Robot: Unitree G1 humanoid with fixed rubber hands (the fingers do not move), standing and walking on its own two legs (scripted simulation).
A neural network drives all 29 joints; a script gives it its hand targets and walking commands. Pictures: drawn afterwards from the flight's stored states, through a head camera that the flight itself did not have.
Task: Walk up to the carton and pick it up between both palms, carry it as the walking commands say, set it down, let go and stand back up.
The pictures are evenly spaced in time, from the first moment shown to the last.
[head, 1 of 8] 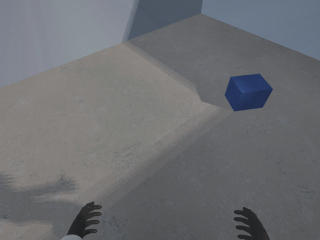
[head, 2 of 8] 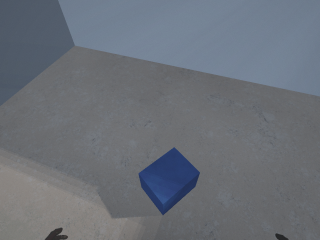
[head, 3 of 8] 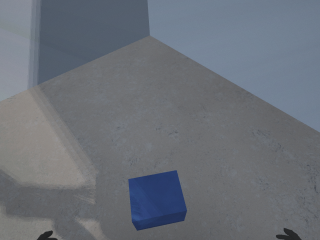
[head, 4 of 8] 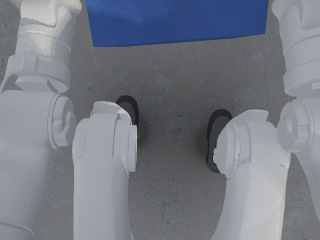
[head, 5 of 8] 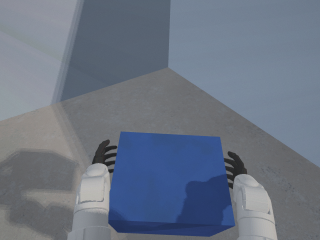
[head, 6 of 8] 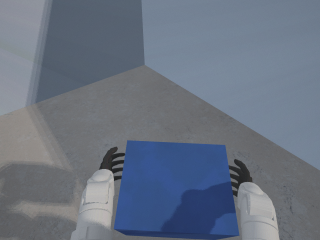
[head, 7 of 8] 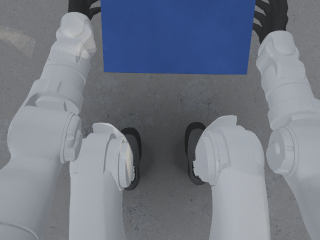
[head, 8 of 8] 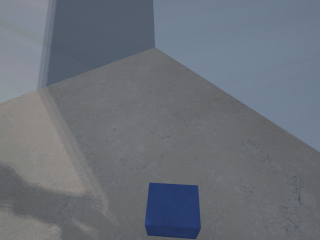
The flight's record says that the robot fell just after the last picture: no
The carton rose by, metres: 0.67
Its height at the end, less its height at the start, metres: +0.00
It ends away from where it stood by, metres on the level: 0.20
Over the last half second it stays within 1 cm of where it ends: yes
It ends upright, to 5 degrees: yes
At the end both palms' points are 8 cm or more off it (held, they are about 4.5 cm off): yes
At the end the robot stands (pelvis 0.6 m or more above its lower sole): yes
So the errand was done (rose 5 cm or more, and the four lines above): yes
